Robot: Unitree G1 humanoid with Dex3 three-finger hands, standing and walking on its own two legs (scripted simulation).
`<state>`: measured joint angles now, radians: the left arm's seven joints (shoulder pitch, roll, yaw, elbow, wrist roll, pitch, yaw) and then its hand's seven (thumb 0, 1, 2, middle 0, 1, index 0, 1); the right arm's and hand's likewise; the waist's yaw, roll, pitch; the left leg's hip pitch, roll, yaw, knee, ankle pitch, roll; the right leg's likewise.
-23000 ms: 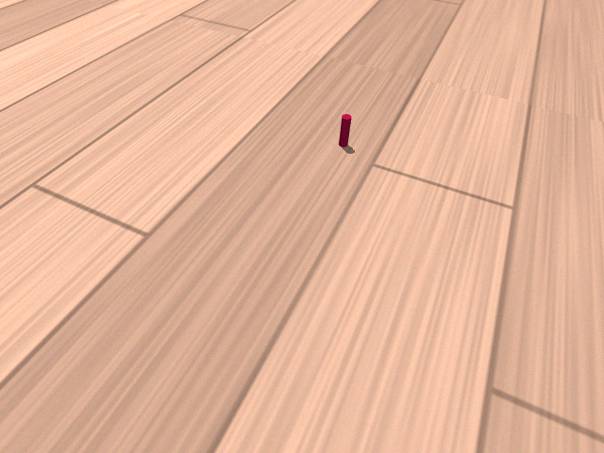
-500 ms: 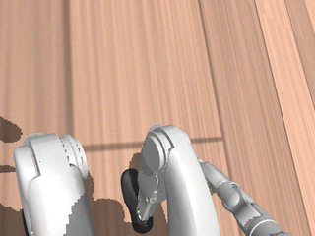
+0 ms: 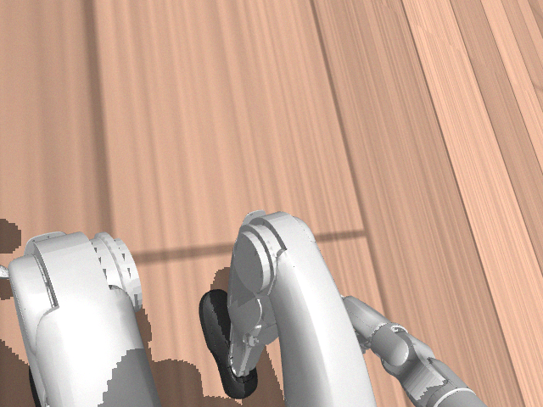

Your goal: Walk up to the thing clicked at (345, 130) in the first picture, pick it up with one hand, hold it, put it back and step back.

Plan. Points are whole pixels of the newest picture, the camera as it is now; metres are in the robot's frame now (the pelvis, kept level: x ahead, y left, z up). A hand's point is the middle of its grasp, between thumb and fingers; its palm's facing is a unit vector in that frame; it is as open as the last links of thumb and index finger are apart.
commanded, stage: rest palm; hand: left
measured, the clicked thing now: out of the picture +0.40 +0.30 -0.19
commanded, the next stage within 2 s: close in 0.08 s
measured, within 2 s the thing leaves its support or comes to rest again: leaves its support in 1.20 s
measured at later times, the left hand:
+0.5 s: hand out of the picture +0.39 +0.28 -0.17, palm faces +0.30 -0.95 +0.03, open 14.7 cm
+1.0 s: hand out of the picture +0.41 +0.28 -0.16, palm faces +0.32 -0.95 +0.02, open 7.5 cm
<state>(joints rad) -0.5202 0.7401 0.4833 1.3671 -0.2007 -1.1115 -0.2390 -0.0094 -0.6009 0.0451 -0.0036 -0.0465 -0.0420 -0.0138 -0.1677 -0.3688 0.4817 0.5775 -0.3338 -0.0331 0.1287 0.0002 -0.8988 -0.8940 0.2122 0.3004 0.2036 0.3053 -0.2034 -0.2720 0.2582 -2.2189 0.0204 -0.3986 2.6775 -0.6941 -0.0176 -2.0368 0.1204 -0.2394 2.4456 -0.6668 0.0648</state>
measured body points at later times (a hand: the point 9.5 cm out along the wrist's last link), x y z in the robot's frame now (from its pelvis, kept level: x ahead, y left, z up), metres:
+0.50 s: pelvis +0.00 +0.00 +0.00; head +0.21 +0.20 +0.34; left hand +0.37 +0.33 -0.17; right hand +0.21 -0.23 -0.03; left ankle +0.08 +0.13 -0.24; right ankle +0.13 -0.13 -0.24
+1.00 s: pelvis +0.00 +0.00 +0.01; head +0.22 +0.19 +0.35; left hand +0.39 +0.33 -0.16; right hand +0.19 -0.24 -0.03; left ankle +0.08 +0.13 -0.24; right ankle +0.13 -0.13 -0.24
